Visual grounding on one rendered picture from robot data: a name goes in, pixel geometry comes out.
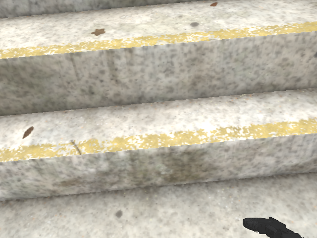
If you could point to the right robot hand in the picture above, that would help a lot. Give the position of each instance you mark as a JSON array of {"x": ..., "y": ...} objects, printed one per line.
[{"x": 271, "y": 227}]

